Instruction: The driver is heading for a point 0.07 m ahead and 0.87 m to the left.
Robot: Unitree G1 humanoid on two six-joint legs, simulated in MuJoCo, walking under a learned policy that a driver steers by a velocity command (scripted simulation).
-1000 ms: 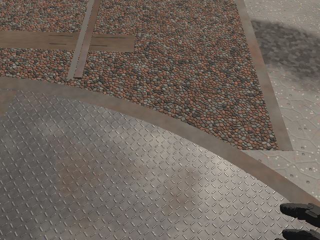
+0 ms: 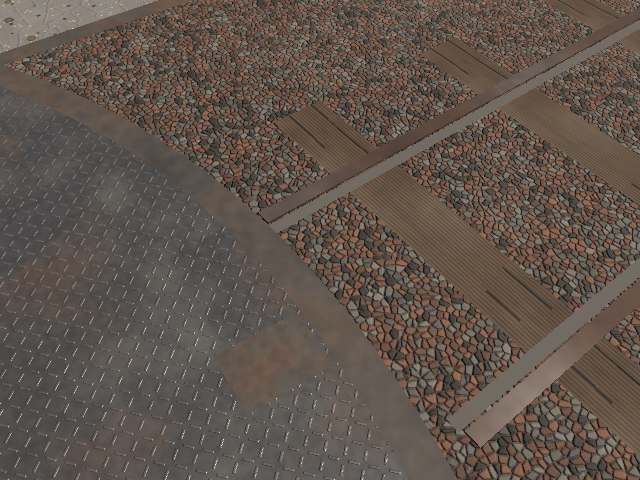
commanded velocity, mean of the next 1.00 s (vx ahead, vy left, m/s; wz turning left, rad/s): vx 0.59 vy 0.00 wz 0.61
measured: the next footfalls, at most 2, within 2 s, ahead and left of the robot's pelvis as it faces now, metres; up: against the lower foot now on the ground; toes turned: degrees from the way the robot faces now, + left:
right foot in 0.36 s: +0.61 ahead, -0.13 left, +0.00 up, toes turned +4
left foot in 0.76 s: +0.74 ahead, +0.16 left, +0.00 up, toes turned +21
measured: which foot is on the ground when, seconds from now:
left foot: down 0.00-0.38, up 0.40-0.74, down 0.76-1.00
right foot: up 0.00-0.34, down 0.36-0.76, up 0.78-1.00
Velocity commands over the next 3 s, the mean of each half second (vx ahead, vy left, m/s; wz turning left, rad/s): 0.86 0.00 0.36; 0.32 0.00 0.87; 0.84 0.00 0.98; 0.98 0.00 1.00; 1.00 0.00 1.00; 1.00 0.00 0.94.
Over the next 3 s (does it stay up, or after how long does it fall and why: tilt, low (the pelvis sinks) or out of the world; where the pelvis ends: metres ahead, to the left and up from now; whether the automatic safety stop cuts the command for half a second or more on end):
stays up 0.69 1.44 -0.02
